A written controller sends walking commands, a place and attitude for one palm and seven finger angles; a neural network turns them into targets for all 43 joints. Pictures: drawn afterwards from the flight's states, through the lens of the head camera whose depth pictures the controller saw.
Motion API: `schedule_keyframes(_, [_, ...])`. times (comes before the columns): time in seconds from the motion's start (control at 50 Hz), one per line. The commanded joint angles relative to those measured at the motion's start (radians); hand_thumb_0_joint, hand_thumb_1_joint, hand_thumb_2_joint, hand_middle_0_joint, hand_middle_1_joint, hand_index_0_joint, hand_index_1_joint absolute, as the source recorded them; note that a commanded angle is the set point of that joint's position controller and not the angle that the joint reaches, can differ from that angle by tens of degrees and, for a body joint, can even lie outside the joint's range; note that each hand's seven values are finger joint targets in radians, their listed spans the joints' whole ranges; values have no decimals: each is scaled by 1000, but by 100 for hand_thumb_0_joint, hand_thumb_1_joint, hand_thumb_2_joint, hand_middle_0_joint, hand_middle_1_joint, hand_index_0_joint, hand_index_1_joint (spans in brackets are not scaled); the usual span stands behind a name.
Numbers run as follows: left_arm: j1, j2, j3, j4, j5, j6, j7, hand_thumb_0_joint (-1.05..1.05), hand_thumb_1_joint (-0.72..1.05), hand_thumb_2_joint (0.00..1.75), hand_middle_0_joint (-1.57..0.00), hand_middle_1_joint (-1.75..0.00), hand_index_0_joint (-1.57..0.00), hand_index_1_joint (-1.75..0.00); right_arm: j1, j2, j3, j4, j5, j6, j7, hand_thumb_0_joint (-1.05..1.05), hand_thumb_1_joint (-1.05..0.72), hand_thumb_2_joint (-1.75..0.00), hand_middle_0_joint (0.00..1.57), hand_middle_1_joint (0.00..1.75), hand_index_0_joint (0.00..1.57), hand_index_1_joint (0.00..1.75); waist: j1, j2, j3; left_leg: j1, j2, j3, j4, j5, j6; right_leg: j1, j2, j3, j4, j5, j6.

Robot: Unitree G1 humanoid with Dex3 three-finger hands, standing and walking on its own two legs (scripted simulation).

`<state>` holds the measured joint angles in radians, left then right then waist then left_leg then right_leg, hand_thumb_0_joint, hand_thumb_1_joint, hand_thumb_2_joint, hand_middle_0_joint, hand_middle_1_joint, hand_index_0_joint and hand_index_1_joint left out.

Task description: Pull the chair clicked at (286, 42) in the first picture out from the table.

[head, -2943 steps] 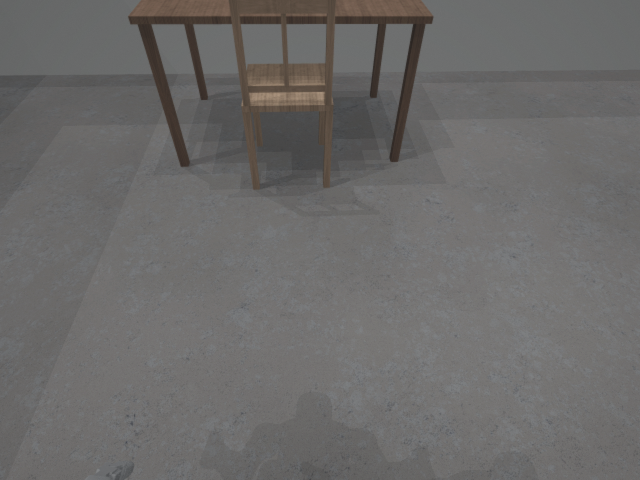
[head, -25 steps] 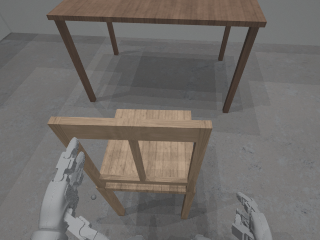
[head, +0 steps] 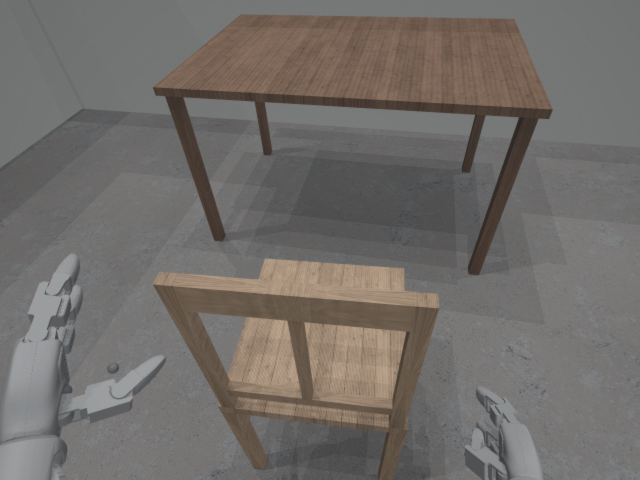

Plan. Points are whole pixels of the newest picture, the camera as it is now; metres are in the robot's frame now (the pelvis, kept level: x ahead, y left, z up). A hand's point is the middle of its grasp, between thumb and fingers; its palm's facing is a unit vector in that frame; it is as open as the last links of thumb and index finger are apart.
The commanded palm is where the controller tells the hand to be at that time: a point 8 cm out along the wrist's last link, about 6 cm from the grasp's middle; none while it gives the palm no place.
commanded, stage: draw the hand back to the body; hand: left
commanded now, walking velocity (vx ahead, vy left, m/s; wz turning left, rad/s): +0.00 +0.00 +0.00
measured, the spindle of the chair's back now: (302, 360) +0.33 +0.08 -0.10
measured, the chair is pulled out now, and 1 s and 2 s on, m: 0.63 0.63 0.63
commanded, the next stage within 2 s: step back with the hand held close in 0.60 s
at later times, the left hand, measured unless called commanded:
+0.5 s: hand (74, 337) +0.20 +0.26 +0.16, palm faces +0.43 -0.81 -0.40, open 7.5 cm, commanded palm +0.15 +0.31 +0.19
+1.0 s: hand (66, 334) +0.20 +0.26 +0.17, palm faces +0.35 -0.78 -0.52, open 7.4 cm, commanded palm +0.15 +0.31 +0.19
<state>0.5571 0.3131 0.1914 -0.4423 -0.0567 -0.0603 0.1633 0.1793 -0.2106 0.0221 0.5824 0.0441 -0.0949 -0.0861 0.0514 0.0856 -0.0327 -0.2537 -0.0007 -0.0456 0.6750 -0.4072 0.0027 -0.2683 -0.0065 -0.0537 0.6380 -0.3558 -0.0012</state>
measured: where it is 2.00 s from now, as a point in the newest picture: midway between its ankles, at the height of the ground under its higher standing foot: outside the picture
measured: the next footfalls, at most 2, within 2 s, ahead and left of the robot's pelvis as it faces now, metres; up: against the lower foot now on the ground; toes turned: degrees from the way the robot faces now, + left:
none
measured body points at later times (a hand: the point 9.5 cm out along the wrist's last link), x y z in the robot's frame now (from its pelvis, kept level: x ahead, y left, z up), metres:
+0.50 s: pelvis +0.01 +0.01 +0.01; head +0.01 -0.01 +0.46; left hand +0.18 +0.31 +0.18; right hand +0.19 -0.22 -0.08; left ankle -0.03 +0.12 -0.72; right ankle -0.01 -0.12 -0.72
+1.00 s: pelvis -0.01 +0.02 +0.01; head +0.02 -0.02 +0.46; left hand +0.17 +0.30 +0.20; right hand +0.18 -0.21 -0.09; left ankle -0.03 +0.12 -0.72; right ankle -0.01 -0.12 -0.72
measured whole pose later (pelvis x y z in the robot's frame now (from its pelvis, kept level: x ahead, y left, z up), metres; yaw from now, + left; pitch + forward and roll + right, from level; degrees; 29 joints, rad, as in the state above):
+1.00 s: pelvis -0.01 +0.02 +0.01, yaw -3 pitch +0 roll -1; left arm 0.56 0.37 0.37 -0.46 -0.06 -0.12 0.11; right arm 0.13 -0.22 -0.01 0.61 0.02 -0.04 -0.07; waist 0.03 0.09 0.04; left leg -0.21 -0.01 0.01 0.51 -0.31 0.03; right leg -0.25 -0.02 0.00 0.48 -0.25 0.03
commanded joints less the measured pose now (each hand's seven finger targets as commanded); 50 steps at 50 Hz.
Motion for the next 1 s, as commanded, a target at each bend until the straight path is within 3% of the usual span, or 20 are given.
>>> schedule_keyframes(0.0, [-67, 179, 160, -221, 1, -69, 9, 0, 54, 73, -15, -22, -15, -22, -123, -102, -41, -145, -8, -64, -4, 0, -90, -90, 20, 30, 20, 30, 3, -43, -43, 33, 24, 8, -148, 313, 24, 70, -30, 13, -146, 261, -23])
schedule_keyframes(0.12, [-132, 237, 261, -241, -3, -77, 15, 0, 75, 83, -18, -27, -18, -27, -133, -103, -38, -111, -11, -81, -3, 0, -90, -90, 20, 30, 20, 30, 11, 19, -35, 71, 28, 5, -192, 368, 14, 122, -25, 13, -181, 291, -29])
schedule_keyframes(0.2, [-150, 251, 310, -225, -13, -83, 14, 0, 90, 90, -20, -30, -20, -30, -131, -108, -44, -94, -13, -83, 1, 0, -90, -90, 20, 30, 20, 30, 15, -10, -46, 101, 35, 8, -209, 426, 16, 148, -27, 8, -192, 331, -26])
schedule_keyframes(0.24, [-105, 178, 259, -142, -11, -72, 1, 0, 90, 90, -20, -30, -20, -30, -130, -106, -48, -82, -13, -77, 6, 0, -90, -90, 20, 30, 20, 30, 10, -33, -3, 95, 35, 11, -213, 437, 17, 134, -26, 3, -204, 337, -23])
schedule_keyframes(0.26, [-94, 159, 242, -114, -15, -68, -4, 0, 90, 90, -20, -30, -20, -30, -131, -108, -54, -76, -14, -69, 10, 0, -90, -90, 20, 30, 20, 30, 7, -79, 11, 91, 37, 10, -218, 428, 19, 129, -24, -1, -210, 334, -20])
schedule_keyframes(0.3, [-92, 154, 232, -102, -16, -68, -11, 0, 90, 90, -20, -30, -20, -30, -137, -116, -64, -77, -14, -58, 12, 0, -90, -90, 20, 30, 20, 30, 7, -119, 4, 93, 37, 16, -219, 416, 25, 134, -26, 2, -216, 340, -16])
schedule_keyframes(0.32, [-91, 152, 228, -96, -15, -66, -14, 0, 90, 90, -20, -30, -20, -30, -146, -118, -64, -78, -12, -56, 14, 0, -90, -90, 20, 30, 20, 30, 7, -88, 11, 89, 34, 18, -222, 406, 25, 136, -26, 6, -220, 335, -18])
schedule_keyframes(0.4, [-130, 234, 278, -234, -6, -91, -4, 0, 90, 90, -20, -30, -20, -30, -144, -118, -65, -91, -19, -68, 12, 0, -90, -90, 20, 30, 20, 30, 22, -35, -100, 134, 32, 16, -228, 451, 26, 194, -33, 12, -215, 363, -21])
schedule_keyframes(0.44, [-146, 258, 288, -308, 3, -96, 3, 0, 90, 90, -20, -30, -20, -30, -138, -110, -54, -87, -21, -86, 13, 0, -90, -90, 20, 30, 20, 30, 24, 75, -120, 150, 31, 10, -230, 500, 16, 210, -33, 14, -213, 366, -27])
schedule_keyframes(0.52, [-116, 244, 288, -275, 5, -75, 8, 0, 90, 90, -20, -30, -20, -30, -138, -111, -52, -68, -19, -96, 15, 0, -90, -90, 20, 30, 20, 30, 18, 59, -68, 146, 41, 4, -231, 565, 6, 200, -25, 6, -225, 384, -30])
schedule_keyframes(0.58, [-101, 195, 267, -171, -6, -64, 2, 0, 90, 90, -20, -30, -20, -30, -143, -112, -59, -64, -17, -75, 12, 0, -90, -90, 20, 30, 20, 30, 11, -49, -1, 120, 45, 12, -243, 483, 12, 167, -21, 1, -234, 352, -24])
schedule_keyframes(0.62, [-101, 176, 260, -117, -8, -58, -6, 0, 90, 90, -20, -30, -20, -30, -150, -114, -61, -62, -15, -61, 13, 0, -90, -90, 20, 30, 20, 30, 9, -52, 41, 91, 39, 14, -252, 423, 13, 155, -19, 2, -245, 323, -26])
schedule_keyframes(0.68, [-122, 178, 248, -142, -12, -72, -13, 0, 90, 90, -20, -30, -20, -30, -147, -119, -63, -76, -16, -52, 15, 0, -90, -90, 20, 30, 20, 30, 9, -62, 7, 103, 38, 13, -255, 385, 17, 153, -21, 5, -241, 295, -22])
schedule_keyframes(0.7, [-147, 175, 225, -218, -10, -80, -16, 0, 90, 90, -20, -30, -20, -30, -152, -120, -59, -92, -18, -60, 18, 0, -90, -90, 20, 30, 20, 30, 12, -25, -30, 120, 36, 11, -254, 398, 20, 167, -25, 10, -237, 303, -23])
schedule_keyframes(0.72, [-326, 375, 405, -278, -23, -137, -10, 0, 90, 90, -20, -30, -20, -30, -106, -130, -39, -128, -7, -47, 19, 0, -90, -90, 20, 30, 20, 30, -6, 43, 43, 70, 67, -23, -251, 343, 38, 121, -61, 91, -253, 377, -8])
schedule_keyframes(0.74, [-300, 358, 394, -294, -20, -156, -15, 0, 90, 90, -20, -30, -20, -30, -112, -119, -46, -101, -13, -47, 15, 0, -90, -90, 20, 30, 20, 30, -1, 31, -12, 79, 77, -23, -248, 336, 38, 139, -86, 102, -250, 422, -14])
schedule_keyframes(0.78, [-151, 270, 333, -237, -18, -145, -24, 0, 90, 90, -20, -30, -20, -30, -121, -117, -47, -108, -17, -37, 12, 0, -90, -90, 20, 30, 20, 30, -5, -5, -36, 113, 88, -25, -233, 427, 39, 125, -89, 98, -227, 462, -10])
schedule_keyframes(0.84, [-39, 206, 295, -194, -13, -127, -31, 0, 90, 90, -20, -30, -20, -30, -115, -120, -53, -113, -22, -20, 12, 0, -90, -90, 20, 30, 20, 30, -8, 59, -84, 130, 119, -30, -233, 582, 40, 120, -79, 68, -188, 445, 2])
schedule_keyframes(0.92, [39, 220, 321, -161, -5, -105, -27, 0, 90, 90, -20, -30, -20, -30, -123, -118, -75, -114, -25, 13, 7, 0, -90, -90, 20, 30, 20, 30, -16, 9, -118, 130, 147, -46, -226, 685, 44, 82, -74, 55, -154, 371, 6])
schedule_keyframes(0.98, [29, 251, 345, -202, -8, -106, -22, 0, 90, 90, -20, -30, -20, -30, -133, -112, -79, -130, -21, 25, -1, 0, -90, -90, 20, 30, 20, 30, -17, -55, -122, 86, 152, -54, -202, 635, 44, 66, -84, 68, -140, 373, 1])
